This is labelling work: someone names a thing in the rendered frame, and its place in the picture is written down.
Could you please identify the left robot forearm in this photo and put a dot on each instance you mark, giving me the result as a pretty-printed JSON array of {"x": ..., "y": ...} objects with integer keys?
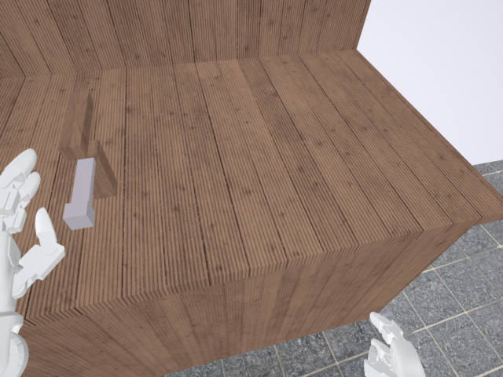
[{"x": 13, "y": 348}]

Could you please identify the counter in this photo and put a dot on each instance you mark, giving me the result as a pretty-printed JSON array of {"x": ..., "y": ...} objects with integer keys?
[{"x": 257, "y": 180}]

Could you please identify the right robot hand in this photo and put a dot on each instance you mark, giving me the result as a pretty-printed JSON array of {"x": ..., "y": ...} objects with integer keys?
[{"x": 400, "y": 360}]

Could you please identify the tap lever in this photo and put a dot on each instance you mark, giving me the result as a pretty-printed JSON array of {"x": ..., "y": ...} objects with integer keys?
[{"x": 79, "y": 214}]

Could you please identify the left robot hand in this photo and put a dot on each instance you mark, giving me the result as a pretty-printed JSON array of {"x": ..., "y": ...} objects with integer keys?
[{"x": 17, "y": 187}]

